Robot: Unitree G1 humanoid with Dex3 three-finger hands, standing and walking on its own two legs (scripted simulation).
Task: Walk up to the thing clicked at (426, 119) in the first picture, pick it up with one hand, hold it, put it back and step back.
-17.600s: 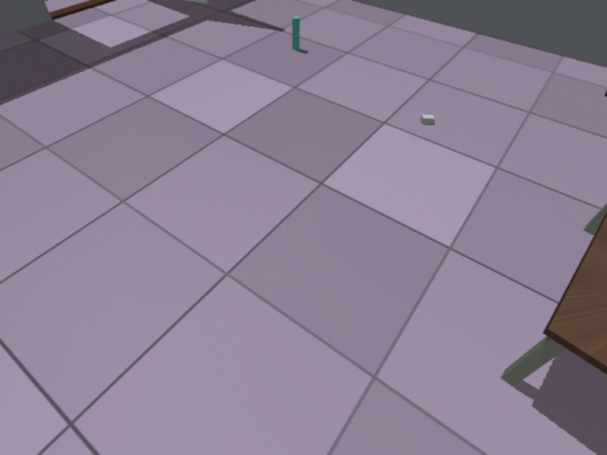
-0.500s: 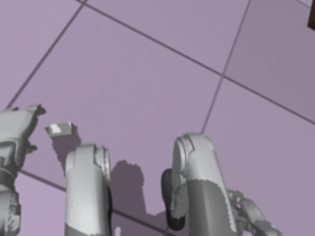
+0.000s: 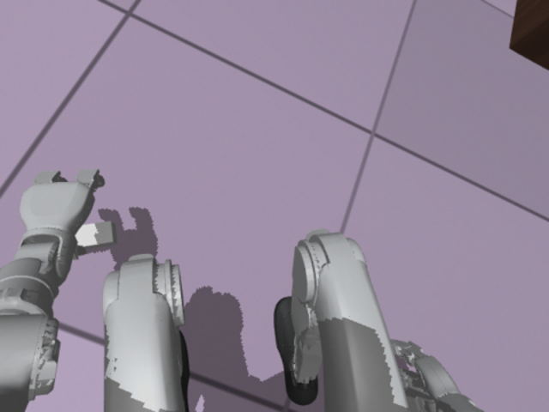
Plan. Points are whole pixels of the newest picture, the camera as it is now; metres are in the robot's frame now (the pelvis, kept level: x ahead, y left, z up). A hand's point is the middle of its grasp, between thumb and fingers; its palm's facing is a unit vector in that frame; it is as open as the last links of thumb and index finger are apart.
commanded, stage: approach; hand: left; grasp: from above
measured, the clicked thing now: (95, 235) +0.40 +0.25 -0.31
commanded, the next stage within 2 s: rest palm in 0.64 s
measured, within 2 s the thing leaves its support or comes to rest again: neither
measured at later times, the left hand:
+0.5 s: hand (48, 247) +0.36 +0.28 -0.19, palm faces -0.50 -0.08 -0.86, open 12.7 cm
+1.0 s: hand (62, 231) +0.39 +0.28 -0.22, palm faces -0.52 -0.08 -0.85, open 13.5 cm
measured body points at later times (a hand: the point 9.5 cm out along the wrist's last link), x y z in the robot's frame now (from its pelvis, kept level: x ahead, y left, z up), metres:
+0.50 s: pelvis +0.00 +0.00 +0.00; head +0.23 +0.04 +0.39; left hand +0.38 +0.29 -0.14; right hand +0.06 -0.28 -0.12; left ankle +0.07 +0.12 -0.30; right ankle +0.10 -0.13 -0.30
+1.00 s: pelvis +0.00 +0.00 -0.01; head +0.24 +0.05 +0.37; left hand +0.41 +0.28 -0.17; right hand +0.05 -0.29 -0.12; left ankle +0.07 +0.12 -0.30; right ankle +0.10 -0.13 -0.30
